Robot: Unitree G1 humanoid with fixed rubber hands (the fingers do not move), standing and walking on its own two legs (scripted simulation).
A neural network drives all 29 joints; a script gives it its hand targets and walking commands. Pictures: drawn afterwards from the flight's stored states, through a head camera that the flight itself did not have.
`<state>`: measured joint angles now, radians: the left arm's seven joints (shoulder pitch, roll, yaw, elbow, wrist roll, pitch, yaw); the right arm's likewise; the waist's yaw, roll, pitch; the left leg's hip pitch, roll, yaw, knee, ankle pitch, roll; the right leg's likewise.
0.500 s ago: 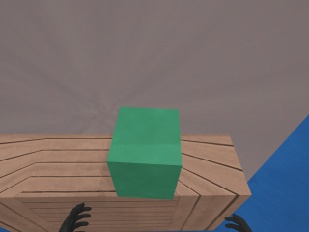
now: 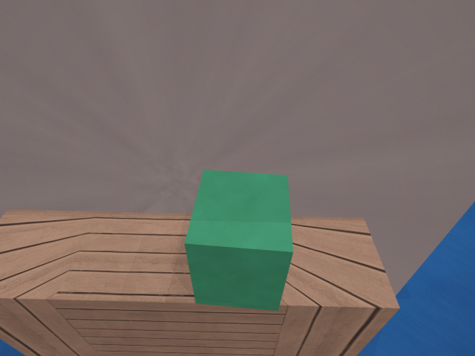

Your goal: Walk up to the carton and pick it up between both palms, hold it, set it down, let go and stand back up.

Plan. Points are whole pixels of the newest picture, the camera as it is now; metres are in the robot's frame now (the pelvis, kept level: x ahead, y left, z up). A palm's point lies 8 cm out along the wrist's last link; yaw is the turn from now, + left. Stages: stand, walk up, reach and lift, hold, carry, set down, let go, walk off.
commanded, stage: stand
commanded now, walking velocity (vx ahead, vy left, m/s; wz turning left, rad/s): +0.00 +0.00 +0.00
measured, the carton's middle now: (240, 240) +0.43 +0.01 -0.10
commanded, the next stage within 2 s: none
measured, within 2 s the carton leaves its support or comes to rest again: neither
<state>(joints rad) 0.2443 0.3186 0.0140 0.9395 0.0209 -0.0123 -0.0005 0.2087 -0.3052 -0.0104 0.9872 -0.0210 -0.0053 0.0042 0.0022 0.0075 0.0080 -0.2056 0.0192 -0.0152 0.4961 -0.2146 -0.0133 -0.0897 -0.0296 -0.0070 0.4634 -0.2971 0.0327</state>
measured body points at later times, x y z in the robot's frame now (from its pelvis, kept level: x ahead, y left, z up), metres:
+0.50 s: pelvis -0.02 +0.00 +0.00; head -0.02 +0.00 +0.45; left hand +0.03 +0.30 -0.13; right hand +0.06 -0.29 -0.13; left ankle +0.04 +0.13 -0.74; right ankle -0.02 -0.14 -0.74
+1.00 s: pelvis -0.01 -0.01 +0.00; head +0.00 -0.01 +0.45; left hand +0.06 +0.29 -0.13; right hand +0.07 -0.30 -0.13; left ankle +0.04 +0.13 -0.74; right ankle -0.02 -0.14 -0.74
